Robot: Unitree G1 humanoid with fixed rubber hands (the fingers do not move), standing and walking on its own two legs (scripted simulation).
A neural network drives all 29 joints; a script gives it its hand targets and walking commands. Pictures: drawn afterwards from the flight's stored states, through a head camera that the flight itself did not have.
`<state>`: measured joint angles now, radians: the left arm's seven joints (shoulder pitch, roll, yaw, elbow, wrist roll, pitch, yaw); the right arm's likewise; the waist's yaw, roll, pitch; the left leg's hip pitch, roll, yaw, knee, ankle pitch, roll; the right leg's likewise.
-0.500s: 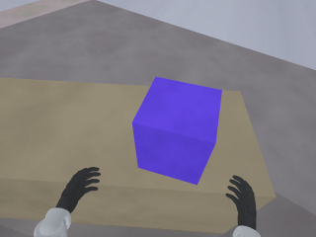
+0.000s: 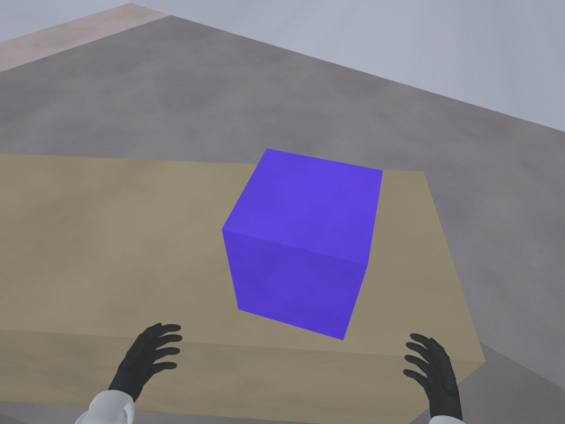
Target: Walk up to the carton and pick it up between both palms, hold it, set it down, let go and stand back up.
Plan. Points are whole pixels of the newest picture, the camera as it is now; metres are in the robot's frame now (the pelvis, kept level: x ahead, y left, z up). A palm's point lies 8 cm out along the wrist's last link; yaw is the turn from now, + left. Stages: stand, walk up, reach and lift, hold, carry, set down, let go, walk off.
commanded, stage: set down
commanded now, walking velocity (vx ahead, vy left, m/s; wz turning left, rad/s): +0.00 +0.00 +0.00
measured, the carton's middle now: (305, 245) +0.42 +0.01 -0.03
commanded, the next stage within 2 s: let go in 0.50 s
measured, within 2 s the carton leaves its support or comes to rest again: neither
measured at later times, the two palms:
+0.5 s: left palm (148, 394) +0.16 +0.23 -0.06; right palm (458, 409) +0.16 -0.21 -0.06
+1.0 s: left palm (167, 400) +0.16 +0.20 -0.07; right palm (488, 418) +0.16 -0.25 -0.07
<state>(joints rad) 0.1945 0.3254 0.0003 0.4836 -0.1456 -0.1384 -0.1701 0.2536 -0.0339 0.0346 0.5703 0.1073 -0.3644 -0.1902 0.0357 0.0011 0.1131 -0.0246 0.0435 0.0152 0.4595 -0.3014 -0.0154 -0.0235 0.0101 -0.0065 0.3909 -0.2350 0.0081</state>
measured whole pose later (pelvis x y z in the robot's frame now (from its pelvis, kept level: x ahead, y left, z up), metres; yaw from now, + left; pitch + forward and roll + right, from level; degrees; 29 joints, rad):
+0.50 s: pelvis +0.00 -0.01 +0.00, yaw +0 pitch -7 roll -1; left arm 0.19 0.24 0.01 0.52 -0.04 0.03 -0.08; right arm 0.20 -0.11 0.00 0.66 0.04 -0.25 -0.08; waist 0.03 0.00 0.10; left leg -0.01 0.04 0.03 0.40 -0.27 -0.02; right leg -0.02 0.01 0.00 0.36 -0.22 0.00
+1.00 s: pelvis +0.00 -0.02 +0.00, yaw +0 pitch -5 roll +0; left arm 0.17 0.19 0.01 0.50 0.00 0.14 0.01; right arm 0.16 -0.19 -0.04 0.72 -0.02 -0.20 0.01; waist 0.01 -0.01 0.09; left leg -0.04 0.05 0.02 0.36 -0.24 -0.04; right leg -0.07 0.02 -0.01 0.37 -0.21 -0.02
